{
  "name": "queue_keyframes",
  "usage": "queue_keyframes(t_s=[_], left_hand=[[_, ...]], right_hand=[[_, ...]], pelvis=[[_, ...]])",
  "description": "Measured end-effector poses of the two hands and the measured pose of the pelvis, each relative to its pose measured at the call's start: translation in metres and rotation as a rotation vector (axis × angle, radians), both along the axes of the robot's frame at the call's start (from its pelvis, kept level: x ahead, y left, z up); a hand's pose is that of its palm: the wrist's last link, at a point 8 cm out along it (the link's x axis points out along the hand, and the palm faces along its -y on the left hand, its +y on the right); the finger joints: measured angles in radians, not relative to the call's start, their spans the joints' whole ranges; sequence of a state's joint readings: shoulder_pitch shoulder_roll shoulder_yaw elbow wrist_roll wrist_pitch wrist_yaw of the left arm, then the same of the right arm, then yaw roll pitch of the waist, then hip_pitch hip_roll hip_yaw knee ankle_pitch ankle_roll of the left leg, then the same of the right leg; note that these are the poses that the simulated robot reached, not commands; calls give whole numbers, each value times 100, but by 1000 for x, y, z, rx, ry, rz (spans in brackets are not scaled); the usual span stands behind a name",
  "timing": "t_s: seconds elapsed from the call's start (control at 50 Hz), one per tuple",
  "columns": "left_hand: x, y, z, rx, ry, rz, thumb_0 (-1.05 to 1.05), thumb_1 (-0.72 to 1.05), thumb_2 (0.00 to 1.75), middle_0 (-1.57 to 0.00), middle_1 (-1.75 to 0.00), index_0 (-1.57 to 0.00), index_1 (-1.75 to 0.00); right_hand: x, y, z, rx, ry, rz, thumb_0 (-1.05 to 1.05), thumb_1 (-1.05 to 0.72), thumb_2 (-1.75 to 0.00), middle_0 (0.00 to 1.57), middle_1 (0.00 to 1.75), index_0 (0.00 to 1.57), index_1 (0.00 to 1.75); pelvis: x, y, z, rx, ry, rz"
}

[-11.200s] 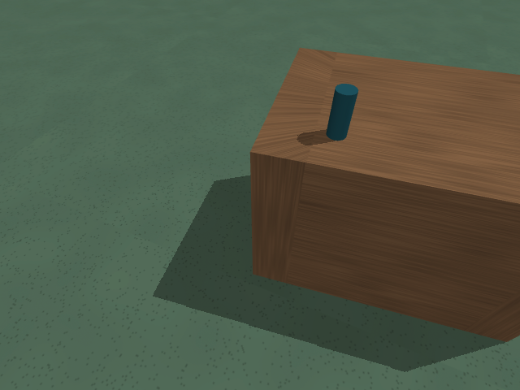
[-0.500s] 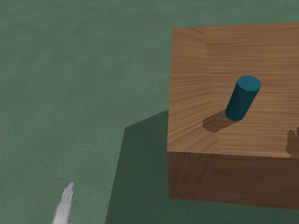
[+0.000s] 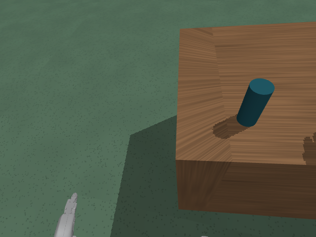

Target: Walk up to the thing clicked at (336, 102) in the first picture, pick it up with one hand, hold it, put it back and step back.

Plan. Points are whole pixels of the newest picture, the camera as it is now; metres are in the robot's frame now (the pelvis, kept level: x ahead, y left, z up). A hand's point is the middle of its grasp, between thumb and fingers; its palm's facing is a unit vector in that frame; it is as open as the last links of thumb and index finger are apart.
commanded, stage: approach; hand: right
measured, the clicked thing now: (253, 104) +0.48 -0.23 +0.03
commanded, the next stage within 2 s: close in in 0.20 s
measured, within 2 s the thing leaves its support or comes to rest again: neither
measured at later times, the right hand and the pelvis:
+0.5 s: hand (273, 114) +0.45 -0.28 +0.01, palm faces +0.18 +0.98 +0.08, open 17.5 cm; pelvis -0.02 +0.00 -0.04, yaw +3 degrees
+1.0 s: hand (256, 111) +0.46 -0.23 +0.02, palm faces +0.22 +0.98 +0.04, open 17.2 cm; pelvis -0.03 +0.01 -0.04, yaw +2 degrees
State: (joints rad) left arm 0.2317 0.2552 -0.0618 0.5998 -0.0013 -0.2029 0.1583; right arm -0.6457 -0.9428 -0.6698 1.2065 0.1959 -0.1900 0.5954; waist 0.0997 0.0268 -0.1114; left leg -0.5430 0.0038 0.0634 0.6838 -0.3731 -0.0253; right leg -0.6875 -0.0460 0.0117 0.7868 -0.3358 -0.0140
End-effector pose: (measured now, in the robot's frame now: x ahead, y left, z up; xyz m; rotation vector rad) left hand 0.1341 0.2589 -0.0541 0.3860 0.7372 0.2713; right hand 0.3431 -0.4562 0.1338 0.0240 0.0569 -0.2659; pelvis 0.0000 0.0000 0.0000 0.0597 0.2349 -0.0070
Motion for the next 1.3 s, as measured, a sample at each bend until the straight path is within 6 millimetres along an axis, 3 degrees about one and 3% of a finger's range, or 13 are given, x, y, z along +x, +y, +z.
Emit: queue_keyframes(t_s=[0.1, 0.24, 0.36, 0.48, 0.58, 0.76, 0.96, 1.14, 1.3], left_hand=[[5, -4, 0, -4, -23, -19, -1, -54, 6, -6, -5, -5, -5], [3, -4, 0, 5, -53, -36, -1, -53, 5, -7, -5, -6, -5], [-12, 5, 1, 41, -58, -11, -1, -52, 4, -7, -6, -7, -5], [-29, 13, 1, 66, -44, 26, -1, -52, 4, -7, -6, -7, -5], [-34, 11, 3, 45, -55, 41, -1, -52, 4, -7, -6, -7, -5], [-28, -1, 3, -39, -98, 12, -1, -52, 4, -7, -6, -7, -5], [-35, 9, -3, -40, -73, 10, -1, -52, 4, -7, -6, -7, -5], [-32, 16, 6, -32, -91, 17, -1, -57, 8, -6, -5, -5, -6], [-32, 10, 1, -68, -88, 16, -1, -55, 7, -6, -5, -5, -6]], right_hand=[[8, 18, -22, 12, 26, 42, -1, 56, -5, 4, 5, 5, 4], [33, 61, -72, 45, 37, 98, -1, 54, -5, 4, 4, 5, 4], [59, 95, -110, 62, 11, 110, -1, 53, -5, 4, 5, 5, 4], [80, 120, -125, 64, -16, 93, -1, 53, -5, 4, 5, 5, 4], [86, 135, -117, 44, -41, 72, -1, 52, -5, 4, 5, 4, 4], [77, 151, -109, 22, -16, 52, -1, 50, -6, 4, 5, 4, 4], [79, 168, -112, 17, -25, 47, -1, 46, -6, 4, 5, 4, 4], [85, 189, -110, 21, -20, 54, -1, 45, -3, 8, 3, 8, 3], [89, 183, -107, 1, -28, 28, -1, 47, -2, 24, 9, 24, 8]], pelvis=[[-2, 0, -3, -1, 9, -1], [-8, 0, -14, 1, 47, 8], [-14, 0, -29, 6, 86, 26], [-20, 0, -40, 14, 113, 43], [-21, -1, -41, 18, 109, 51], [-23, 1, -40, 6, 92, 45], [-27, 7, -45, -1, 92, 37], [-25, 11, -42, -6, 87, 43], [-24, 14, -43, -8, 88, 42]])
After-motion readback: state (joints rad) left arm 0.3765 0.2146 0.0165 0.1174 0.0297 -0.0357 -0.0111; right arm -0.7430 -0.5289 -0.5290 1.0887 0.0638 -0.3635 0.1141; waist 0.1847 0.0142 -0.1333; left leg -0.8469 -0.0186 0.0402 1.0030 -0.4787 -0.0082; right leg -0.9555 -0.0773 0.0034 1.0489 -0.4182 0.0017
